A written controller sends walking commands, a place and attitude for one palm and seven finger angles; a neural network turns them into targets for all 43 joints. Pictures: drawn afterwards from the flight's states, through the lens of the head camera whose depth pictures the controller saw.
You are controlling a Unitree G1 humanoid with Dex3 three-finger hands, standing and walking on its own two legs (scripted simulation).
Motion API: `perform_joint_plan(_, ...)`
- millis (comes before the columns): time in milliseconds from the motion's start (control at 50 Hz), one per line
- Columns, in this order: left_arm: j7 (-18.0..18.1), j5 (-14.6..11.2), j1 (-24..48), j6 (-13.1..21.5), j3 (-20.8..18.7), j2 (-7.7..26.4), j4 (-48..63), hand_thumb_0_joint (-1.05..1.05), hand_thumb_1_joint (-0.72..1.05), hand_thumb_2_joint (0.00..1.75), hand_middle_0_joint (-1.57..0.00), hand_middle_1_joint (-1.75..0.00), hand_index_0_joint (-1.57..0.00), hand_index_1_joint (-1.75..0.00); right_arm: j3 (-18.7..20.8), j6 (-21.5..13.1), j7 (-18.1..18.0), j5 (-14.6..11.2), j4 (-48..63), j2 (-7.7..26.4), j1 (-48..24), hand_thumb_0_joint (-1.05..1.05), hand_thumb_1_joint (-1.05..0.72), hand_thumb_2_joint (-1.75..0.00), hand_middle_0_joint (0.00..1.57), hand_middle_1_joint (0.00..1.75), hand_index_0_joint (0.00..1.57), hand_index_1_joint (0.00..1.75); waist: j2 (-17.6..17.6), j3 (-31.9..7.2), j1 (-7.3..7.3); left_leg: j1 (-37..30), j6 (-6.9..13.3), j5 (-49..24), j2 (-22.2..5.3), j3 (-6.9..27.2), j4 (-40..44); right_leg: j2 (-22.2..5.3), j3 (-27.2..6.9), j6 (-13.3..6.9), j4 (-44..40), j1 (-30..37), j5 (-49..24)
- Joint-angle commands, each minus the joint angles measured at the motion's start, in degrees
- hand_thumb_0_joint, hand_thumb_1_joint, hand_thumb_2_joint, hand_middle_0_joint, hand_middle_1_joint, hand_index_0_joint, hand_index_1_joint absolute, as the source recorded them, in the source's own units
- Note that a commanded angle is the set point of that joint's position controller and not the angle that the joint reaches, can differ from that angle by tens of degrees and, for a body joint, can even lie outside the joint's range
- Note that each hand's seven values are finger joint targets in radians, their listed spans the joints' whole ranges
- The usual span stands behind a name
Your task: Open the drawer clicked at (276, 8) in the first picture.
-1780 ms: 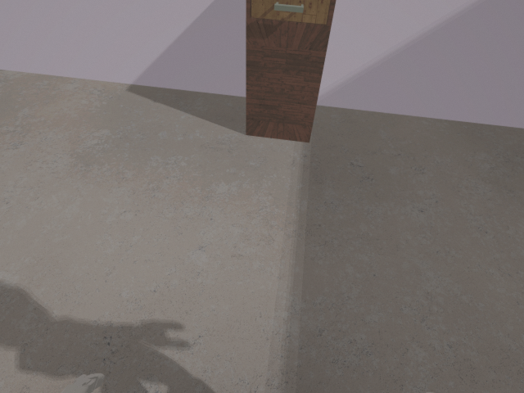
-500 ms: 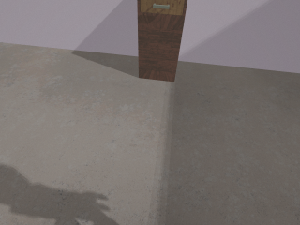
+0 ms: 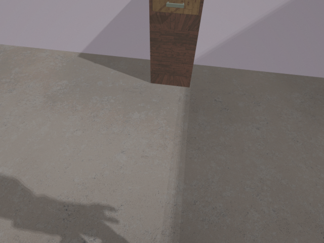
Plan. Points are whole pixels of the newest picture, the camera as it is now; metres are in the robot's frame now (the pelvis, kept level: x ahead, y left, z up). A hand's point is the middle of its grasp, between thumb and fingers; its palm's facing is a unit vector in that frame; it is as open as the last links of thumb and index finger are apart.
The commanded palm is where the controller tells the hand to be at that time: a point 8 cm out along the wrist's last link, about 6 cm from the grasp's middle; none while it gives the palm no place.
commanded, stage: walk to a spot facing it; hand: left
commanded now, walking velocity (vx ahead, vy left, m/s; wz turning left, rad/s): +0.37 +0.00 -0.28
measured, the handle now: (175, 4) +1.67 +0.00 -0.01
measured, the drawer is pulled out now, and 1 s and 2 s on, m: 0.00 0.00 0.00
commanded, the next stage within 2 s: turn to face it in 1.94 s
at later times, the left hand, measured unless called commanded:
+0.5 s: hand out of the picture +0.01 +0.15 -0.17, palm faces +0.00 -0.99 -0.14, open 7.4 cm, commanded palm none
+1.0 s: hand (128, 142) +0.51 +0.17 -0.17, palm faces -0.23 -0.96 -0.19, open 7.4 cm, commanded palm none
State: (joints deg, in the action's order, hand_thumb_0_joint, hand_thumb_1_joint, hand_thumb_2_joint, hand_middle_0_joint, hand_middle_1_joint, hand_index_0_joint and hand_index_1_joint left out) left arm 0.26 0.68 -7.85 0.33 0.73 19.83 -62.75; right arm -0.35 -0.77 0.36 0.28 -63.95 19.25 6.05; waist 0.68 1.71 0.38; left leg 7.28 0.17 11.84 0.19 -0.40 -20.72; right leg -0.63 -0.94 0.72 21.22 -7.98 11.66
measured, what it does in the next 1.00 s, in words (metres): walks ahead: left foot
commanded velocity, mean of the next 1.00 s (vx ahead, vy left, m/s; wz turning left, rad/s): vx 0.37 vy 0.00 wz -0.20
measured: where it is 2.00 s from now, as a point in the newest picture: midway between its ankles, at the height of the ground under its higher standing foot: (179, 165)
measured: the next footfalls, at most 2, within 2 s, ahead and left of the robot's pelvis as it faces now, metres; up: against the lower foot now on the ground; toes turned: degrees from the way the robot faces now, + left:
left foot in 0.62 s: +0.32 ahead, +0.11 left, +0.00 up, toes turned +1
right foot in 1.12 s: +0.54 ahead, -0.17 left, +0.00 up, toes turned -24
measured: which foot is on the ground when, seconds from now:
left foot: down 0.00-0.28, up 0.30-0.60, down 0.62-1.00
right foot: down 0.00-0.62, up 0.64-1.00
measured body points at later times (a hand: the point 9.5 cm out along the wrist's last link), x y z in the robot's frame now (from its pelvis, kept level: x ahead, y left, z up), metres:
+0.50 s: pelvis +0.13 -0.01 -0.01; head +0.15 +0.00 +0.44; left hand +0.01 +0.20 -0.16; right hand +0.16 -0.25 -0.16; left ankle +0.18 +0.11 -0.70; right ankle +0.00 -0.13 -0.75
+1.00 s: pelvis +0.35 +0.01 -0.01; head +0.36 +0.02 +0.44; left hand +0.52 +0.22 -0.15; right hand +0.24 -0.19 -0.16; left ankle +0.28 +0.11 -0.75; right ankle +0.44 -0.15 -0.70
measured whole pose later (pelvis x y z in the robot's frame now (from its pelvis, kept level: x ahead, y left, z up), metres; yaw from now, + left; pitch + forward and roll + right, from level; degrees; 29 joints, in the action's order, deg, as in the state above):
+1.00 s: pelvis +0.35 +0.01 -0.01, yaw -14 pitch -1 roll +1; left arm -1.2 1.9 -7.1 0.2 -3.8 11.5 -56.2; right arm 2.6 -4.9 -0.8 1.2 -65.0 8.7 23.4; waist 2.1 1.5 -1.5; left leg -0.4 1.6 19.0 -0.4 -15.0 -19.3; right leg -7.1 4.2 0.2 46.5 -33.1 8.9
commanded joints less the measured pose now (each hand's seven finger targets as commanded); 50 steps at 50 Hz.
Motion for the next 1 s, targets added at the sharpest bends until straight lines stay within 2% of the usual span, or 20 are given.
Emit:
perform_joint_plan(0,0.53,0.21,-3.69,-0.27,-0.98,3.88,1.66,0.00,0.90,0.90,-0.20,-0.30,-0.20,-0.30,0.83,-0.01,-0.62,0.62,1.59,4.66,2.47,0.00,-0.90,-0.90,0.20,0.30,0.20,0.30,-0.65,-4.49,-0.31,-1.86,0.70,3.87,-7.00,4.40,1.86,-4.92,-5.02,-1.54,-1.51,-1.57,5.44)
perform_joint_plan(100,-0.96,0.86,-5.80,-0.71,-2.05,3.52,3.06,0.00,0.90,0.90,-0.20,-0.30,-0.20,-0.30,2.27,0.33,-0.34,1.07,2.29,6.89,4.80,0.00,-0.90,-0.90,0.20,0.30,0.20,0.30,-4.79,6.08,-0.44,5.18,3.32,27.05,-9.70,8.48,6.52,-0.93,-3.84,-2.72,4.21,-11.00,18.47)
perform_joint_plan(200,-1.43,0.80,-10.31,0.88,-2.41,-0.81,3.64,0.00,0.90,0.90,-0.20,-0.30,-0.20,-0.30,3.42,-0.79,-0.74,0.70,2.65,6.26,8.85,0.00,-0.90,-0.90,0.20,0.30,0.20,0.30,-7.17,6.10,0.33,3.08,6.36,15.76,-13.89,9.26,2.31,0.63,1.65,-2.67,10.09,-11.14,9.17)
perform_joint_plan(240,-0.93,0.93,-17.28,1.76,-3.51,0.59,1.79,0.00,0.90,0.90,-0.20,-0.30,-0.20,-0.30,3.05,-1.40,-0.73,0.60,3.97,2.63,7.18,0.00,-0.90,-0.90,0.20,0.30,0.20,0.30,1.13,4.94,3.30,13.60,2.93,10.65,-8.07,1.18,-11.21,-4.27,-7.67,-5.37,3.18,0.97,7.67)
perform_joint_plan(260,-0.24,0.98,-22.86,2.27,-4.49,3.81,-0.14,0.00,0.90,0.90,-0.20,-0.30,-0.20,-0.30,2.55,-1.90,-0.54,0.41,6.04,-0.42,4.25,0.00,-0.90,-0.90,0.20,0.30,0.20,0.30,13.15,4.80,4.98,25.30,0.20,13.13,-2.20,-6.16,-24.65,-12.42,-22.37,-9.61,-3.60,10.12,2.81)
perform_joint_plan(280,0.43,0.53,-28.76,2.77,-4.97,5.40,-1.75,0.00,0.90,0.90,-0.20,-0.30,-0.20,-0.30,2.34,-2.36,-0.36,0.71,8.50,-0.74,-1.37,0.00,-0.90,-0.90,0.20,0.30,0.20,0.30,16.80,6.13,7.69,34.15,-0.31,22.24,-1.96,-5.58,-34.51,-18.84,-32.01,-13.77,-6.88,14.39,-8.79)
perform_joint_plan(320,1.38,0.73,-30.68,3.26,-4.63,2.28,-2.55,0.00,0.90,0.90,-0.20,-0.30,-0.20,-0.30,2.68,-3.03,-0.46,0.95,9.30,-0.97,-2.94,0.00,-0.90,-0.90,0.20,0.30,0.20,0.30,9.09,5.37,7.13,39.70,-0.45,18.94,-4.89,-1.70,-42.47,-18.87,-28.46,-16.42,-2.91,19.28,-25.28)
perform_joint_plan(360,1.76,1.24,-27.04,3.38,-4.37,0.66,-1.41,0.00,0.90,0.90,-0.20,-0.30,-0.20,-0.30,2.84,-2.91,0.04,0.58,9.25,-2.66,-3.04,0.00,-0.90,-0.90,0.20,0.30,0.20,0.30,3.58,4.30,4.69,37.49,-0.59,18.29,-6.88,-0.90,-39.35,-17.57,-23.05,-14.88,-2.74,16.10,-18.67)
perform_joint_plan(460,1.25,1.07,-21.08,3.72,-3.95,-1.54,-0.75,0.00,0.90,0.90,-0.20,-0.30,-0.20,-0.30,2.91,-1.89,1.50,0.11,9.63,-6.08,-1.84,0.00,-0.90,-0.90,0.20,0.30,0.20,0.30,7.44,7.68,0.45,22.79,-0.92,4.60,-5.45,-5.65,-27.36,-11.26,-11.93,-10.07,-9.48,-2.03,-9.04)
perform_joint_plan(500,1.26,1.01,-20.06,3.86,-4.24,-1.19,-1.21,0.00,0.90,0.90,-0.20,-0.30,-0.20,-0.30,3.07,-2.30,1.56,-0.13,9.36,-6.41,-0.54,0.00,-0.90,-0.90,0.20,0.30,0.20,0.30,7.99,7.22,-0.57,15.03,-0.24,1.63,-4.14,-6.95,-22.03,-10.33,-9.74,-8.76,-8.69,-4.83,-11.25)
perform_joint_plan(540,1.21,0.54,-18.85,4.00,-4.91,-0.58,-1.44,0.00,0.90,0.90,-0.20,-0.30,-0.20,-0.30,3.64,-2.94,0.74,0.10,6.63,-5.06,8.35,0.00,-0.90,-0.90,0.20,0.30,0.20,0.30,6.32,2.58,-4.65,2.58,0.38,-2.71,-1.46,-8.84,-15.01,-7.75,-5.95,-7.07,0.93,-5.24,-20.43)
perform_joint_plan(560,1.09,0.41,-18.99,4.05,-4.96,-1.37,-1.56,0.00,0.90,0.90,-0.20,-0.30,-0.20,-0.30,4.22,-3.20,-0.04,0.30,3.85,-2.92,16.56,0.00,-0.90,-0.90,0.20,0.30,0.20,0.30,2.20,-2.22,-7.66,-6.33,0.74,-2.94,-2.13,-7.20,-12.74,-6.05,-4.63,-6.10,11.51,-5.91,-22.84)
perform_joint_plan(580,0.72,-0.05,-21.87,3.94,-4.82,-4.39,-1.33,0.00,0.90,0.90,-0.20,-0.30,-0.20,-0.30,5.57,-3.50,-0.85,1.09,1.91,1.74,23.85,0.00,-0.90,-0.90,0.20,0.30,0.20,0.30,-7.72,-9.44,-9.63,-17.97,2.81,1.16,-10.58,3.43,-9.76,-2.11,-1.89,-4.42,26.52,-12.52,-12.69)
perform_joint_plan(600,0.20,-0.34,-24.60,3.60,-4.28,-7.62,-0.24,0.00,0.90,0.90,-0.20,-0.30,-0.20,-0.30,6.91,-3.59,-1.02,1.38,1.29,7.54,28.64,0.00,-0.90,-0.90,0.20,0.30,0.20,0.30,-21.52,-13.66,-8.92,-22.48,7.79,6.14,-26.07,26.17,0.66,3.99,1.68,-2.44,46.44,-22.70,19.41)
perform_joint_plan(620,0.50,0.10,-21.86,3.54,-4.34,-7.14,1.10,0.00,0.90,0.90,-0.20,-0.30,-0.20,-0.30,6.44,-2.94,-1.26,0.80,2.00,6.89,25.51,0.00,-0.90,-0.90,0.20,0.30,0.20,0.30,-15.49,-10.63,-7.57,-16.11,9.57,13.48,-28.37,32.12,7.46,1.83,-2.88,-3.55,53.58,-24.94,19.82)
perform_joint_plan(640,0.55,0.42,-19.35,3.22,-4.21,-7.54,1.03,0.00,0.90,0.90,-0.20,-0.30,-0.20,-0.30,5.90,-2.86,-1.34,0.86,2.97,3.41,18.99,0.00,-0.90,-0.90,0.20,0.30,0.20,0.30,-10.27,-4.34,-5.47,-7.99,8.82,20.02,-26.94,26.69,9.71,-1.34,-2.56,-3.66,56.77,-26.61,15.02)
perform_joint_plan(680,-0.50,1.09,-15.42,2.51,-4.50,-8.59,1.32,0.00,0.90,0.90,-0.20,-0.30,-0.20,-0.30,4.10,-3.67,-1.40,1.06,4.59,-3.12,12.85,0.00,-0.90,-0.90,0.20,0.30,0.20,0.30,-4.81,4.86,-2.48,5.05,7.38,12.74,-22.37,16.16,10.04,-5.13,-1.40,-2.97,55.65,-26.54,7.34)
perform_joint_plan(760,-1.02,1.44,-16.92,0.51,-4.42,-10.36,1.86,0.00,0.90,0.90,-0.20,-0.30,-0.20,-0.30,3.37,-5.19,-1.63,0.79,3.17,-5.93,13.20,0.00,-0.90,-0.90,0.20,0.30,0.20,0.30,-5.86,3.79,1.17,7.90,6.74,-0.19,-17.83,2.22,10.65,-6.15,-0.03,-1.36,49.44,-24.10,2.49)
perform_joint_plan(860,-1.85,1.46,-6.55,-0.02,-4.70,-8.88,6.87,0.00,0.90,0.90,-0.20,-0.30,-0.20,-0.30,3.93,-5.56,-1.65,0.80,2.26,-4.80,16.26,0.00,-0.90,-0.90,0.20,0.30,0.20,0.30,-4.53,5.97,0.31,1.00,8.61,-6.83,-17.93,-2.04,12.21,-8.03,1.70,0.00,36.30,-30.48,-2.41)
perform_joint_plan(980,-2.05,1.08,4.97,0.82,-4.00,-8.77,10.59,0.00,0.90,0.90,-0.20,-0.30,-0.20,-0.30,3.98,-4.73,-1.54,1.39,-0.24,-3.34,22.12,0.00,-0.90,-0.90,0.20,0.30,0.20,0.30,-5.61,7.50,-3.42,-5.62,7.31,-19.50,-17.64,-6.75,8.67,-4.74,7.72,-1.69,17.72,-25.15,-2.02)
